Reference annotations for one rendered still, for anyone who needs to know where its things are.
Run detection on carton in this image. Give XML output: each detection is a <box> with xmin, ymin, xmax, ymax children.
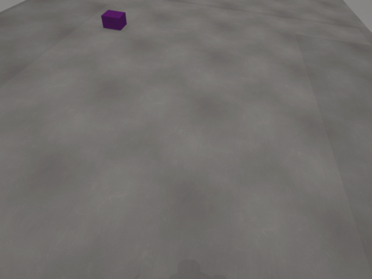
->
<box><xmin>101</xmin><ymin>10</ymin><xmax>127</xmax><ymax>30</ymax></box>

